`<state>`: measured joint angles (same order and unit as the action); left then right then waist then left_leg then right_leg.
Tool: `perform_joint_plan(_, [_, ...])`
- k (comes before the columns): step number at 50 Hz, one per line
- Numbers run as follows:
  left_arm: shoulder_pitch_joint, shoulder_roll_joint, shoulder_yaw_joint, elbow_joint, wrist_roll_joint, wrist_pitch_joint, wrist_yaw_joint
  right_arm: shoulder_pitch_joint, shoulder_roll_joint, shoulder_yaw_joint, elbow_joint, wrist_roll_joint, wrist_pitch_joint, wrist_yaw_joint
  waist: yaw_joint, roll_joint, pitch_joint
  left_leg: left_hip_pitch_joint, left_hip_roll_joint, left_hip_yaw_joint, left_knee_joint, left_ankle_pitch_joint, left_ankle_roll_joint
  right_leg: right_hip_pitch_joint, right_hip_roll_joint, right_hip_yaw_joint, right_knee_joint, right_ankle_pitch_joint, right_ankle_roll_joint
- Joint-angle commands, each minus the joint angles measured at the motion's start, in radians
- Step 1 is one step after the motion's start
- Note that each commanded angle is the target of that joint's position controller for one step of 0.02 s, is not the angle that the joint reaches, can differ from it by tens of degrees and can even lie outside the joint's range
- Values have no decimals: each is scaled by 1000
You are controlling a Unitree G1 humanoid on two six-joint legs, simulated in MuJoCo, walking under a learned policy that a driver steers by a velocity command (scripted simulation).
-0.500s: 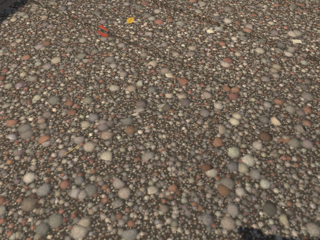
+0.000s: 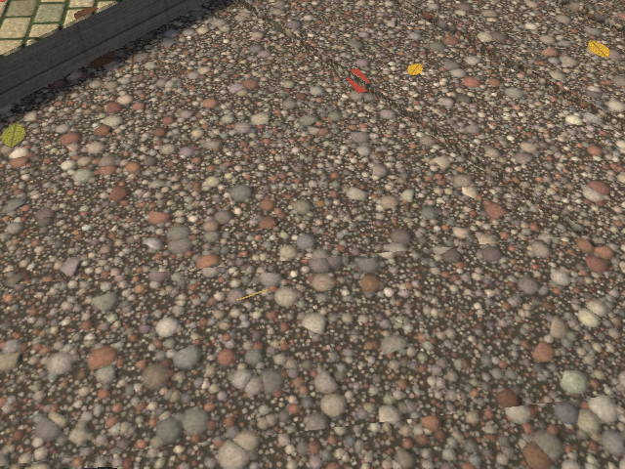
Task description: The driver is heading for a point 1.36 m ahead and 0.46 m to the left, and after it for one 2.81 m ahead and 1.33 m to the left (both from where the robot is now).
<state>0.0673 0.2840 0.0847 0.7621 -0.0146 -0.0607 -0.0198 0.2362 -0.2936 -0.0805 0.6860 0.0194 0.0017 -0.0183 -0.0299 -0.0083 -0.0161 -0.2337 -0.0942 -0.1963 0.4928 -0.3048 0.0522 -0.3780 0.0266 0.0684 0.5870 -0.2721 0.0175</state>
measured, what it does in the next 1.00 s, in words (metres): goes down, turning left: right foot, then left foot 0.03 m lower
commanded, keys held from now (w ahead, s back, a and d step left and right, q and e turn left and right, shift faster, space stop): w+q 0.42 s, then q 0.16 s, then no key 0.42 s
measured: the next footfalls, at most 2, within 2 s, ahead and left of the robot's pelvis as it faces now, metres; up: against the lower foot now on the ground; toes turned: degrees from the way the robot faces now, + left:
right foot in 0.04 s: +0.06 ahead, -0.13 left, +0.00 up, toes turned +5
left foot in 0.52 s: +0.33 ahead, +0.22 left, -0.03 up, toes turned +23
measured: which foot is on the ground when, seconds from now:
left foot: down 0.00-0.04, up 0.06-0.50, down 0.52-1.00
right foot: up 0.00-0.02, down 0.04-0.52, up 0.54-0.92, down 0.94-1.00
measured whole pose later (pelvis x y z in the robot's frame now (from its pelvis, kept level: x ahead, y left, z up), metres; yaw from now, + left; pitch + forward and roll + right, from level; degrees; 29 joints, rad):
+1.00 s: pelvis +0.38 +0.13 -0.05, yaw +28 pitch +2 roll +0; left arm 0.16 0.26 0.03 0.75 0.03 -0.06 0.00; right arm 0.17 -0.27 -0.04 0.73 -0.01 -0.02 -0.01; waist -0.01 0.01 0.01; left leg -0.24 -0.09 -0.09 0.61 -0.36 0.04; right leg -0.41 -0.01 0.00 0.58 -0.18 -0.01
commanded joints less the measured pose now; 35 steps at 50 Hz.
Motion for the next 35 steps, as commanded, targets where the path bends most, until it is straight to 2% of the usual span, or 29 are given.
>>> perform_joint_plan(1, [51, 101, 38, -44, -1, -51, -5, -57, -127, -28, -86, 5, -19, -5, 82, 156, -48, -66, 171, -274, -58, 8, 134, 211, -3, -26, -174, 71, -37])
perform_joint_plan(2, [164, 138, 51, -19, 7, -54, 1, -70, -76, -12, -102, 4, -24, -6, 121, 81, -93, -184, 122, -218, 93, -77, 87, 387, -121, 77, -195, 57, -83])
perform_joint_plan(3, [245, 237, 73, 3, 26, -49, 7, -32, -28, 2, -144, 16, -34, -6, 95, -196, -107, -414, -24, -31, 344, -271, 30, 527, -329, 399, -289, -55, -218])
perform_joint_plan(4, [242, 217, 74, 6, 23, -54, 1, -60, -113, -14, -158, 18, -40, -8, 98, -210, -17, -587, 52, -7, 497, -306, 8, 479, -457, 595, -357, -215, -302])
perform_joint_plan(5, [203, 154, 57, -11, 12, -55, 4, -83, -163, -29, -150, 16, -39, -7, 99, -135, 50, -620, 108, -1, 554, -223, 3, 431, -424, 516, -372, -282, -285])
perform_joint_plan(6, [173, 123, 45, -21, 6, -51, 10, -80, -155, -31, -138, 8, -33, -4, 88, -116, 70, -621, 126, 24, 578, -149, -8, 411, -369, 426, -382, -261, -246])
perform_joint_plan(7, [160, 107, 38, -21, 1, -49, 14, -78, -143, -31, -138, 1, -31, 1, 81, -115, 79, -628, 145, 31, 583, -89, -16, 398, -345, 355, -395, -198, -221])
perform_joint_plan(8, [157, 100, 32, -18, 5, -48, 19, -82, -126, -29, -141, 2, -32, 10, 77, -108, 84, -612, 165, 32, 583, -34, -21, 377, -329, 284, -406, -101, -203])
perform_joint_plan(10, [168, 106, 30, -12, 19, -55, 23, -85, -102, -28, -143, 8, -39, 24, 76, -81, 67, -574, 169, 50, 562, 100, -36, 350, -278, 138, -419, 64, -180])
perform_joint_plan(12, [182, 116, 30, 0, 22, -58, 26, -97, -83, -22, -151, 8, -42, 31, 82, -85, 52, -573, 170, 72, 527, 190, -55, 355, -267, 47, -413, 188, -177])
perform_joint_plan(14, [185, 128, 30, 11, 16, -51, 27, -129, -59, -12, -161, 8, -44, 37, 86, -81, 66, -536, 171, 107, 396, 284, -64, 329, -243, -43, -411, 229, -165])
perform_joint_plan(16, [211, 143, 33, 27, 5, -43, 28, -193, -28, 2, -177, 3, -47, 49, 115, -85, 83, -467, 167, 150, 251, 370, -57, 304, -231, -109, -402, 227, -150])
perform_joint_plan(18, [245, 164, 36, 41, -3, -40, 26, -232, -25, 5, -190, 5, -48, 65, 129, -73, 96, -425, 161, 175, 165, 389, -43, 316, -250, -135, -397, 215, -143])
perform_joint_plan(21, [261, 191, 44, 55, -21, -28, 24, -260, -41, 1, -209, 10, -45, 83, 118, -59, 129, -427, 161, 185, 79, 333, -1, 401, -295, -162, -374, 279, -129])
perform_joint_plan(22, [247, 201, 46, 53, -25, -19, 26, -252, -50, -4, -211, 3, -46, 86, 99, -57, 135, -402, 143, 206, 51, 290, 17, 422, -296, -184, -326, 431, -118])
perform_joint_plan(23, [242, 221, 52, 50, -28, -12, 30, -213, -71, -15, -205, -9, -46, 87, 71, -67, 101, -328, 107, 239, 42, 244, 35, 441, -291, -206, -241, 646, -106])
perform_joint_plan(24, [235, 241, 58, 49, -30, -9, 33, -107, -104, -34, -183, -13, -44, 83, 15, -85, 30, -175, 87, 240, 37, 244, 61, 416, -292, -204, -100, 771, -94])
perform_joint_plan(25, [205, 221, 51, 42, -32, -15, 33, 64, -148, -63, -128, -10, -39, 71, -71, -61, -46, 54, 79, 220, -27, 367, 97, 320, -255, -217, 102, 746, -67])
perform_joint_plan(26, [201, 155, 31, 31, -19, -30, 29, 147, -207, -86, -103, -18, -27, 48, -117, 107, -95, 332, 158, 126, -50, 634, 156, 66, -131, -260, 475, 309, 1])
perform_joint_plan(27, [314, 48, -7, -22, 51, -52, 12, 119, -283, -68, -133, -42, -29, 32, 14, 369, -205, 633, 381, -182, 138, 1319, 272, -298, -26, -168, 867, -453, 48])
perform_joint_plan(28, [320, 139, -11, -38, 21, -62, 3, 152, -257, -56, -159, -47, -34, 47, -53, 242, -483, 693, 513, -347, 57, 1243, 419, -311, -28, 16, 974, -443, 54])
perform_joint_plan(29, [227, 190, 6, -53, -6, -56, 10, 88, -220, -56, -162, -39, -36, 52, -53, 117, -387, 559, 432, -244, 1, 998, 366, -322, -81, 46, 883, -310, 32])
perform_joint_plan(30, [207, 183, 5, -54, -4, -41, 24, 26, -167, -41, -152, -10, -39, 49, -16, 71, -264, 431, 375, -171, -37, 834, 305, -355, -124, 23, 773, -232, 27])
perform_joint_plan(31, [205, 176, 6, -35, 9, -25, 37, -15, -134, -29, -153, 1, -37, 43, 10, 20, -175, 279, 337, -137, -76, 768, 269, -319, -144, 11, 706, -176, 42])
perform_joint_plan(32, [220, 175, 7, -33, 14, -7, 41, -45, -141, -28, -150, -4, -31, 40, 41, 27, -133, 164, 329, -121, -105, 779, 263, -262, -146, 4, 662, -142, 55])
perform_joint_plan(33, [240, 164, 5, -26, 18, 6, 43, -59, -154, -31, -141, -18, -30, 38, 62, 49, -121, 76, 321, -98, -124, 817, 262, -201, -143, -5, 626, -118, 66])
perform_joint_plan(35, [250, 134, -4, -20, 25, 14, 48, -73, -149, -27, -118, -27, -39, 30, 75, 73, -125, 15, 296, -38, -130, 901, 252, -164, -129, -17, 526, -66, 76])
